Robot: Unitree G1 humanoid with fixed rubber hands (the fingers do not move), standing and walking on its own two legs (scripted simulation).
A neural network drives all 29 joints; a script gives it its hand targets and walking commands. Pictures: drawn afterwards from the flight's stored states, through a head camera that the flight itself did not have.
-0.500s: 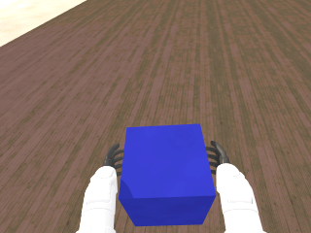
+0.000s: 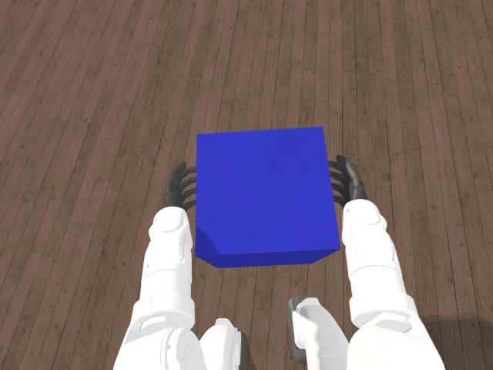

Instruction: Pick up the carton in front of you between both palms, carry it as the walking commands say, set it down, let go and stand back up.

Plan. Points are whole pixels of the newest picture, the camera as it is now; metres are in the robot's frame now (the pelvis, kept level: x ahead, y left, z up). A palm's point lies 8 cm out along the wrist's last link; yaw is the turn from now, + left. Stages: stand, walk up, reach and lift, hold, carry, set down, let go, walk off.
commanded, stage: set down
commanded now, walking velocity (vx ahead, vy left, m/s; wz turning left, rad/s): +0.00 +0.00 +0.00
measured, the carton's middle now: (262, 208) +0.39 -0.01 -0.13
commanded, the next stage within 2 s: none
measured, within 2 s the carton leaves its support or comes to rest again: rests again in 1.82 s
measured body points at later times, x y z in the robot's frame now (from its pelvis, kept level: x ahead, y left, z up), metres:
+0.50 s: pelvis -0.02 +0.02 -0.13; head +0.24 -0.03 +0.24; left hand +0.45 +0.12 -0.21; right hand +0.44 -0.18 -0.22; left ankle +0.01 +0.14 -0.69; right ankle +0.11 -0.09 -0.69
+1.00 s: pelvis -0.04 +0.01 -0.24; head +0.29 -0.05 +0.05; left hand +0.50 +0.09 -0.37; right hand +0.49 -0.21 -0.38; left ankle +0.01 +0.14 -0.69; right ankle +0.11 -0.09 -0.69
